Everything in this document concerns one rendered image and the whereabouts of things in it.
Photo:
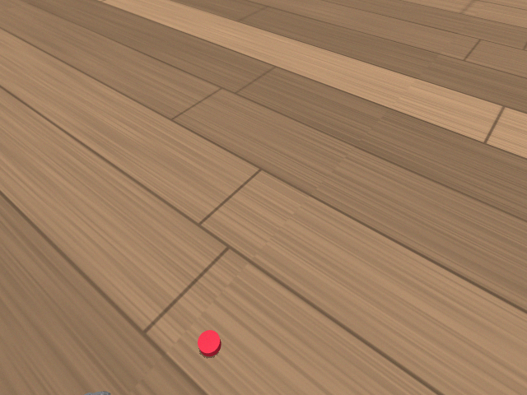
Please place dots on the tin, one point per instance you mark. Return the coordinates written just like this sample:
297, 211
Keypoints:
209, 343

